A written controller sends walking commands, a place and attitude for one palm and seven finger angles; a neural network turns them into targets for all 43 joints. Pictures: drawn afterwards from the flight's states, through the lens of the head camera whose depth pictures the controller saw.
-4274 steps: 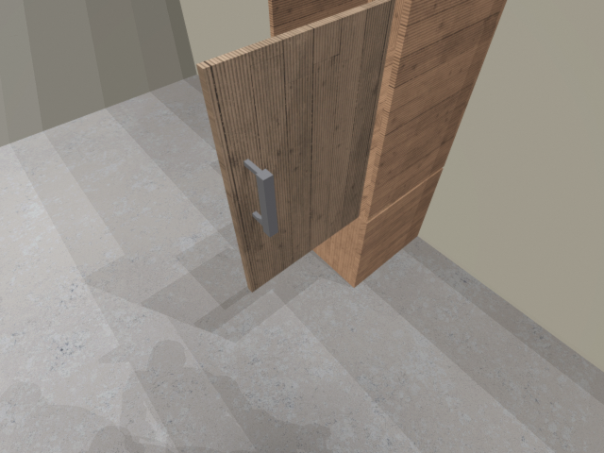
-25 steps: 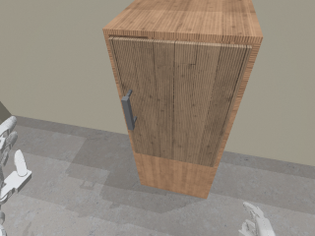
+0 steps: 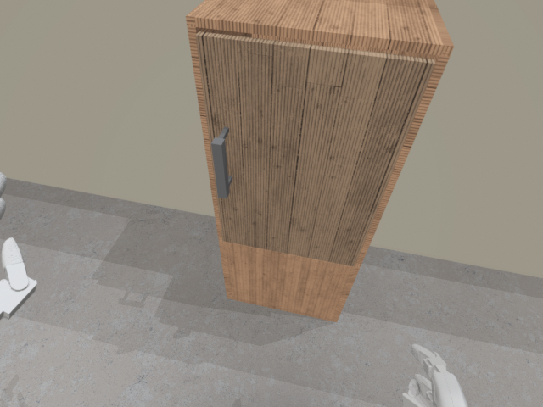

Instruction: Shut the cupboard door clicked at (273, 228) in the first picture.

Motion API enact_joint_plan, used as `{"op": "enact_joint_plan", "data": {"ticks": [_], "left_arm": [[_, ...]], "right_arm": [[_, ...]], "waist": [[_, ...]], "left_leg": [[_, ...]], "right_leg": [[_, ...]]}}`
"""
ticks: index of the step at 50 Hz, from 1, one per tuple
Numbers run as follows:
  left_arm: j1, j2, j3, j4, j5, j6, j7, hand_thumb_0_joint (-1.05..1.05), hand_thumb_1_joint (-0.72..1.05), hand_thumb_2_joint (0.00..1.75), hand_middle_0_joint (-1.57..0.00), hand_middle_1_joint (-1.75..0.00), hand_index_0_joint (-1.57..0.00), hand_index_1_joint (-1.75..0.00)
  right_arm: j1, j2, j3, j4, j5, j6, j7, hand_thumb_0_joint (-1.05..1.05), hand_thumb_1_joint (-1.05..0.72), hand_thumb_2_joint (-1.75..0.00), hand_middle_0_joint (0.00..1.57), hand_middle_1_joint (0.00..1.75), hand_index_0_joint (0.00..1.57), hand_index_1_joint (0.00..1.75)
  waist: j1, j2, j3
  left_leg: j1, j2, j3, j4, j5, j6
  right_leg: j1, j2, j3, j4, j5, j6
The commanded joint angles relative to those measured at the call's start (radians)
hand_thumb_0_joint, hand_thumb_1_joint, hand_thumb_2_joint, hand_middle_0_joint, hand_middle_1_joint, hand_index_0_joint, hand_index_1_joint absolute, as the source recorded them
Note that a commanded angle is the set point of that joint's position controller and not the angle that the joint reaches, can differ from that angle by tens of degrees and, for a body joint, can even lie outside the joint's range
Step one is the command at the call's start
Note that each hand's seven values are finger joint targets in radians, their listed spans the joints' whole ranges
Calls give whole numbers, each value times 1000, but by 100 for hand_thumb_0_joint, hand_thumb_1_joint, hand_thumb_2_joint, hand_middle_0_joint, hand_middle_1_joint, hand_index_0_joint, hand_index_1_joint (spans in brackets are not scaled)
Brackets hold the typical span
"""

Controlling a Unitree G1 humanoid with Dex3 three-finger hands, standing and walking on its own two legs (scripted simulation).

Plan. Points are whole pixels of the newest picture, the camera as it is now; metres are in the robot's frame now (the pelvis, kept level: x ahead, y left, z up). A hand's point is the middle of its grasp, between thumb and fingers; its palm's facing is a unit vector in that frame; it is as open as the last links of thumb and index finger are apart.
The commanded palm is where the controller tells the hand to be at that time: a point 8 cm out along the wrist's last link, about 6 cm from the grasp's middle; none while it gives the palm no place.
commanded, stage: step back with the hand held close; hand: left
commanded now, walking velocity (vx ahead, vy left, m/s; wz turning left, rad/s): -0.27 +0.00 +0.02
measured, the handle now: (224, 163) +0.59 +0.15 +0.01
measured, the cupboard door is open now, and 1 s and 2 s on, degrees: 0 0 0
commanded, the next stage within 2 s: stop stepping back and stand still in 0.98 s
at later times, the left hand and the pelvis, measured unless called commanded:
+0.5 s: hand out of the picture +0.17 +0.28 +0.18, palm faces +0.45 -0.77 -0.45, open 7.4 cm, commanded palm +0.10 +0.30 +0.19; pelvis -0.04 +0.00 +0.00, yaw +0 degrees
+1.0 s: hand out of the picture +0.04 +0.28 +0.17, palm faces +0.45 -0.78 -0.44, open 7.4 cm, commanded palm -0.03 +0.30 +0.19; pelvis -0.16 +0.00 +0.00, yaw +3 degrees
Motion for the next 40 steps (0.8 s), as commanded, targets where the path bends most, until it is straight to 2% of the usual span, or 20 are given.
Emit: {"op": "enact_joint_plan", "data": {"ticks": [1, 5, 6, 9, 12, 15, 16, 18, 20, 22, 24, 27, 29, 31, 32, 33, 35, 36, 38, 40], "left_arm": [[-93, 201, 143, -217, 16, -82, 25, 0, 90, 90, -20, -30, -20, -30], [-93, 184, 118, -240, 16, -96, 32, 0, 90, 90, -20, -30, -20, -30], [-89, 221, 151, -242, 15, -101, 36, 0, 90, 90, -20, -30, -20, -30], [-61, 205, 135, -245, 3, -117, 44, 0, 90, 90, -20, -30, -20, -30], [-21, 217, 157, -262, 1, -134, 51, 0, 90, 90, -20, -30, -20, -30], [-36, 207, 177, -270, 12, -144, 40, 0, 90, 90, -20, -30, -20, -30], [-60, 230, 195, -275, 13, -145, 34, 0, 90, 90, -20, -30, -20, -30], [-57, 199, 173, -261, 14, -149, 19, 0, 90, 90, -20, -30, -20, -30], [-18, 175, 154, -234, 0, -154, 7, 0, 90, 90, -20, -30, -20, -30], [-20, 164, 121, -265, -15, -166, -1, 0, 90, 90, -20, -30, -20, -30], [-39, 180, 118, -292, -19, -173, -4, 0, 90, 90, -20, -30, -20, -30], [12, 182, 116, -325, -30, -153, -5, 0, 90, 90, -20, -30, -20, -30], [43, 220, 157, -348, -40, -140, -6, 0, 90, 90, -20, -30, -20, -30], [83, 268, 221, -343, -42, -130, -5, 0, 90, 90, -20, -30, -20, -30], [88, 251, 210, -325, -48, -125, -9, 0, 90, 90, -20, -30, -20, -30], [80, 260, 216, -308, -44, -125, -9, 0, 90, 90, -20, -30, -20, -30], [58, 262, 196, -264, -37, -121, 7, 0, 90, 90, -20, -30, -20, -30], [26, 273, 213, -257, -31, -113, 21, 0, 90, 90, -20, -30, -20, -30], [-2, 220, 148, -205, -17, -86, 29, 0, 90, 90, -20, -30, -20, -30], [-56, 208, 114, -173, 0, -74, 33, 0, 90, 90, -20, -30, -20, -30]], "right_arm": [[-91, -151, -66, -142, -10, -60, -10, 0, -90, -90, 20, 30, 20, 30], [-84, -139, -65, -136, -11, -68, 5, 0, -90, -90, 20, 30, 20, 30], [-91, -144, -68, -130, -18, -68, 5, 0, -90, -90, 20, 30, 20, 30], [-81, -127, -63, -118, -14, -69, 13, 0, -90, -90, 20, 30, 20, 30], [-82, -129, -62, -111, -13, -75, 9, 0, -90, -90, 20, 30, 20, 30], [-100, -149, -68, -114, -23, -91, -4, 0, -90, -90, 20, 30, 20, 30], [-106, -146, -74, -111, -29, -96, -7, 0, -90, -90, 20, 30, 20, 30], [-98, -141, -80, -104, -32, -106, -3, 0, -90, -90, 20, 30, 20, 30], [-89, -133, -78, -86, -33, -120, 5, 0, -90, -90, 20, 30, 20, 30], [-91, -126, -70, -65, -33, -134, 11, 0, -90, -90, 20, 30, 20, 30], [-94, -128, -71, -39, -34, -138, 14, 0, -90, -90, 20, 30, 20, 30], [-101, -113, -72, -43, -31, -134, 26, 0, -90, -90, 20, 30, 20, 30], [-121, -115, -73, -71, -21, -118, 28, 0, -90, -90, 20, 30, 20, 30], [-147, -123, -73, -98, -20, -101, 24, 0, -90, -90, 20, 30, 20, 30], [-157, -107, -68, -110, -15, -91, 20, 0, -90, -90, 20, 30, 20, 30], [-157, -100, -68, -119, -14, -82, 20, 0, -90, -90, 20, 30, 20, 30], [-125, -86, -78, -93, -15, -65, 21, 0, -90, -90, 20, 30, 20, 30], [-120, -96, -85, -78, -31, -56, 22, 0, -90, -90, 20, 30, 20, 30], [-132, -54, -60, -80, -29, -40, 17, 0, -90, -90, 20, 30, 20, 30], [-133, -62, -50, -74, -27, -32, 2, 0, -90, -90, 20, 30, 20, 30]], "waist": [[-10, 60, -54], [-20, 12, -29], [-17, -1, -32], [-23, -27, -51], [-25, 51, -80], [-12, 214, -76], [-7, 206, -78], [-6, 136, -67], [-9, 115, -61], [-11, 100, -135], [-5, 163, -227], [-3, 178, -355], [-2, 138, -344], [2, 125, -293], [-7, 79, -224], [-14, 15, -169], [-21, -128, -102], [-16, -135, -94], [-23, -117, -45], [-22, -103, -8]], "left_leg": [[-410, 198, -235, -283, -397, 30], [-317, 141, -193, -138, -351, 1], [-283, 136, -188, -116, -324, -8], [-192, 117, -170, -70, -238, -29], [-218, 160, -212, -182, -236, -13], [-483, 308, -366, -421, -416, 53], [-469, 326, -389, -427, -362, 59], [-421, 329, -370, -389, -304, 65], [-293, 309, -344, -337, -175, 55], [-79, 266, -298, -258, 168, 23], [85, 262, -258, -223, 421, 5], [245, 265, -217, -194, 578, -5], [172, 271, -204, -204, 450, 0], [-23, 256, -197, -233, 154, -4], [-105, 221, -167, -221, -17, -23], [-138, 171, -132, -165, -169, -51], [12, 50, -61, 236, -150, -123], [7, 44, -82, 389, -160, -121], [-105, 83, -115, 416, -189, -108], [-72, 94, -90, 234, -162, -102]], "right_leg": [[369, -45, 137, 36, 7, -9], [190, -125, 237, -102, -159, -57], [148, -138, 254, -131, -183, -64], [68, -170, 244, -175, -195, -83], [132, -101, 153, -99, -131, -47], [388, 44, 58, 198, 16, 8], [386, 57, 59, 229, 27, 10], [349, 67, 75, 223, -65, 10], [271, 60, 75, 103, -67, 5], [202, 47, 70, -9, 52, 2], [167, 43, 68, -35, 85, 6], [150, 41, 61, -35, 45, 18], [187, 42, 61, -28, 41, 25], [277, 27, 74, -29, 99, 16], [256, -11, 104, -62, 75, -6], [177, -74, 185, -136, -17, -39], [-171, -314, 420, -365, -255, -164], [-219, -365, 461, -383, -107, -207], [-103, -325, 333, -297, 156, -186], [-58, -243, 233, -229, 297, -135]]}}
